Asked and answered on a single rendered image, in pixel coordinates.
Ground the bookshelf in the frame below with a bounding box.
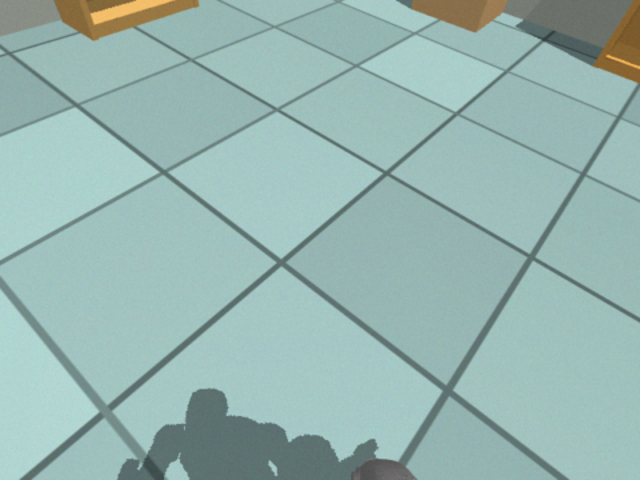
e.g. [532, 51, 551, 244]
[593, 0, 640, 83]
[54, 0, 199, 41]

